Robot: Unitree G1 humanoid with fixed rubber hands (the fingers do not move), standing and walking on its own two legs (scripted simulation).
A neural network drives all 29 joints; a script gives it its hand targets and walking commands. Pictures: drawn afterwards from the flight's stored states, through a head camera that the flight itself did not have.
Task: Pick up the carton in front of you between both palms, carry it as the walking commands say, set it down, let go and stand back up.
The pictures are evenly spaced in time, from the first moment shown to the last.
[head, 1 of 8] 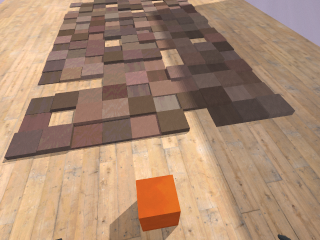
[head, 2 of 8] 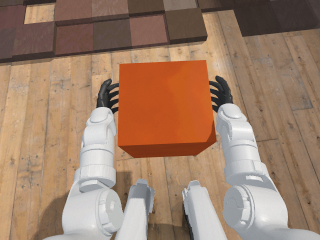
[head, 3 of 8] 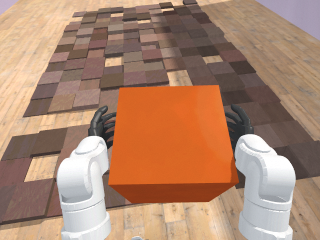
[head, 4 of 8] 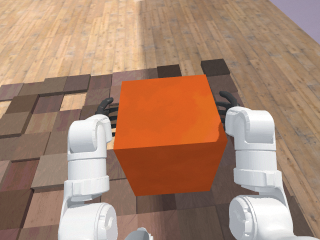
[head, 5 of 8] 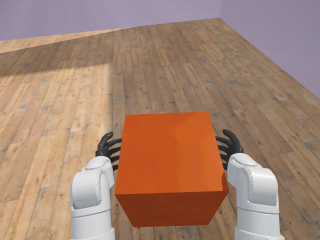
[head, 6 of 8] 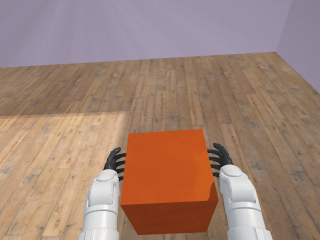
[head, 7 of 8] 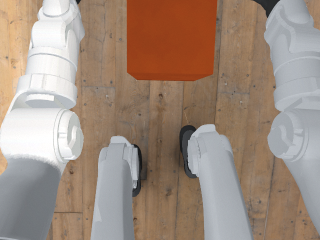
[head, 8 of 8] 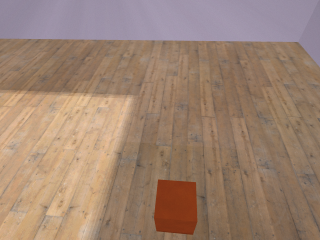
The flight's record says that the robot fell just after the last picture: no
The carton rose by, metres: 0.79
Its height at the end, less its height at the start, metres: +0.00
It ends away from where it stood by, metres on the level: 6.59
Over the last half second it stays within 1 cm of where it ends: yes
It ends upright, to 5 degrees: yes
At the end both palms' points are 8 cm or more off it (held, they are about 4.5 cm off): yes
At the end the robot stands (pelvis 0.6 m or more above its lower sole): yes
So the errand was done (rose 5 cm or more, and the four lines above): yes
